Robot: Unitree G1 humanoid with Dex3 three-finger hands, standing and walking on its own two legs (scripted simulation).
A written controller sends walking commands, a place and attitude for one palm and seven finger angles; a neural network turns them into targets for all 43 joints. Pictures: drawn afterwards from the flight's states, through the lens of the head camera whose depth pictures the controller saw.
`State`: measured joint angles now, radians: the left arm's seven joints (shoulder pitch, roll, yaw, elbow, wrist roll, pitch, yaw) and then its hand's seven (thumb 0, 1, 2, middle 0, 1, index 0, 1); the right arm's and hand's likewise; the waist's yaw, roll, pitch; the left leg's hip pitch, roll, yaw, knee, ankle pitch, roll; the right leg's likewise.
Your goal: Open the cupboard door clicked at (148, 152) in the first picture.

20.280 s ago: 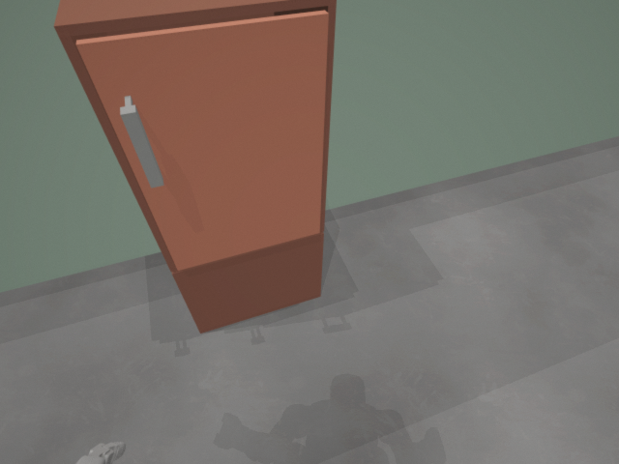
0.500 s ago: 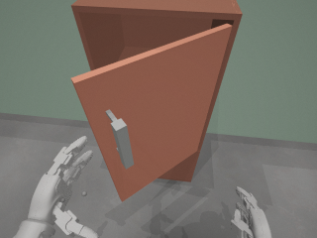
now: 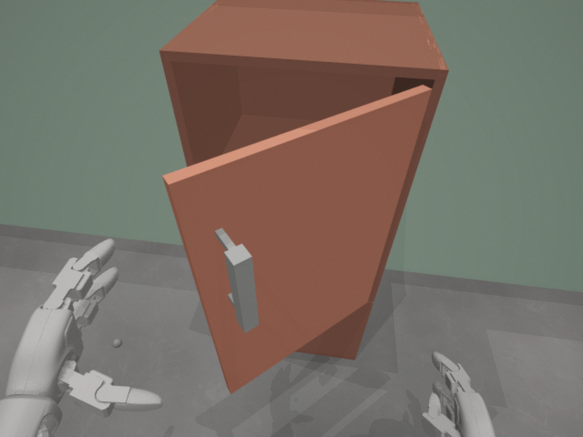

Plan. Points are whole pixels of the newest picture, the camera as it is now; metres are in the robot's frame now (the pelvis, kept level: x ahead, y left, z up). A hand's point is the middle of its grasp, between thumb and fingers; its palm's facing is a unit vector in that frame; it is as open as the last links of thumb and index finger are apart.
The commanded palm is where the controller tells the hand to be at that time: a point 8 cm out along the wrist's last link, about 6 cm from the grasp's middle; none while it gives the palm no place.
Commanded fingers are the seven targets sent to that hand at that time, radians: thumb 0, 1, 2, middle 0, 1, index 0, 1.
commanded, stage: draw the hand back to the body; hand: left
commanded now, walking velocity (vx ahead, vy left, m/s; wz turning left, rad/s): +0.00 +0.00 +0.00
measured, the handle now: (235, 281) +0.30 +0.12 +0.08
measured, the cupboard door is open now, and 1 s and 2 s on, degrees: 43 43 43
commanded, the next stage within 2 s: step back with the hand held close in 0.98 s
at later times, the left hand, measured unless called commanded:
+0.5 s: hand (86, 286) +0.22 +0.25 +0.17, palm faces +0.42 -0.81 -0.41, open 10.3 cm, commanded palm +0.17 +0.28 +0.19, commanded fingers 0.00 0.76 0.84 -0.19 -0.30 -0.19 -0.30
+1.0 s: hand (87, 291) +0.21 +0.24 +0.18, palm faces +0.45 -0.81 -0.39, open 7.4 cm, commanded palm +0.16 +0.27 +0.20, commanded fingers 0.00 0.90 0.90 -0.20 -0.30 -0.20 -0.30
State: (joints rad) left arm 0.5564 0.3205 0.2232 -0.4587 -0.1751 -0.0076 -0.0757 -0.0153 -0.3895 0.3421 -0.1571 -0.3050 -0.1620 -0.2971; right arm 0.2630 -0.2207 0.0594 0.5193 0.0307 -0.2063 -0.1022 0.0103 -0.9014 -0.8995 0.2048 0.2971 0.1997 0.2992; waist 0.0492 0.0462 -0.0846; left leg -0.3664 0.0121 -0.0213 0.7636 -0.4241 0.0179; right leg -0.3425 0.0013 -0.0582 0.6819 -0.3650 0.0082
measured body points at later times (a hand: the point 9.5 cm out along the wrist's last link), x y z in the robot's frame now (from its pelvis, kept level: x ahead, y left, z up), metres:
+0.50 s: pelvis +0.02 -0.01 +0.02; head +0.01 -0.03 +0.47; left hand +0.19 +0.29 +0.19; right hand +0.21 -0.22 -0.06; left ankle -0.01 +0.10 -0.72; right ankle +0.00 -0.13 -0.72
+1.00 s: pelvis +0.01 -0.03 +0.03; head -0.01 -0.05 +0.48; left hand +0.18 +0.28 +0.20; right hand +0.19 -0.25 -0.06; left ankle -0.01 +0.10 -0.72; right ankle +0.00 -0.13 -0.72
